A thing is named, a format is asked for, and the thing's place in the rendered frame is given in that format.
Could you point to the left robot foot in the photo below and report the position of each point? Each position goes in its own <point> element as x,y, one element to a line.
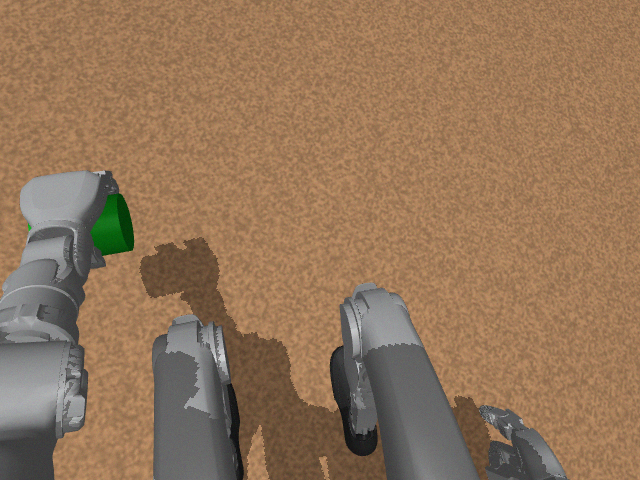
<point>234,436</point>

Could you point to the left robot arm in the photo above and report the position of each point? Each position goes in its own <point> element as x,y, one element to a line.
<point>43,383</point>

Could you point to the left robot hand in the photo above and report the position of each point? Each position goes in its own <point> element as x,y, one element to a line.
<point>78,196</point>

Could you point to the right robot hand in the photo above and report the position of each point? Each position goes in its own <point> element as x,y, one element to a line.
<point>530,457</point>

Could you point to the can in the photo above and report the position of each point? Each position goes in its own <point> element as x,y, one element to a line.
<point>113,231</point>

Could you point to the right robot foot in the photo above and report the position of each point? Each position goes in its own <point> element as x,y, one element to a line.
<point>361,445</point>

